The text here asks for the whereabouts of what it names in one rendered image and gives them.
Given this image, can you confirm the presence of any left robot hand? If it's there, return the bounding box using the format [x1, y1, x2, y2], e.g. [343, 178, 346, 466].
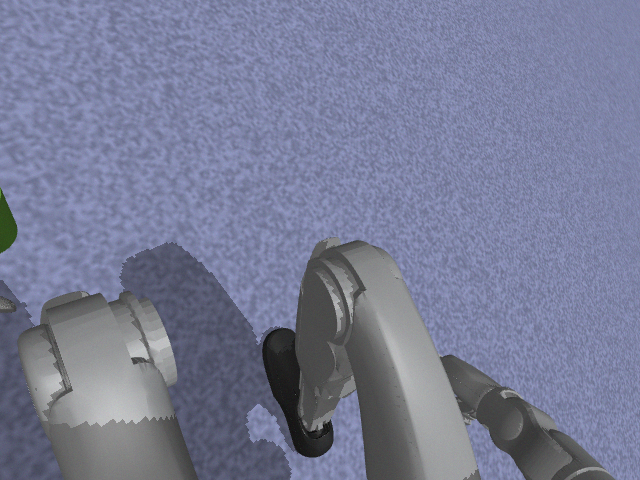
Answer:
[0, 296, 16, 313]

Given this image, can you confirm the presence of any bottle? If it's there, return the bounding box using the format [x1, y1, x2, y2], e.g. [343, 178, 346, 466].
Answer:
[0, 187, 17, 253]

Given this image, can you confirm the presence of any right robot arm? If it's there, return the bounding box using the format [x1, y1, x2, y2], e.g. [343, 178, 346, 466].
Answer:
[476, 387, 615, 480]

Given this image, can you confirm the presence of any right robot foot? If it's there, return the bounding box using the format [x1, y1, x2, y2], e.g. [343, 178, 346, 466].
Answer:
[262, 328, 334, 458]

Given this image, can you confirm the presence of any right robot hand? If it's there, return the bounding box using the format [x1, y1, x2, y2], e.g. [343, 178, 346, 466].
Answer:
[439, 354, 502, 425]

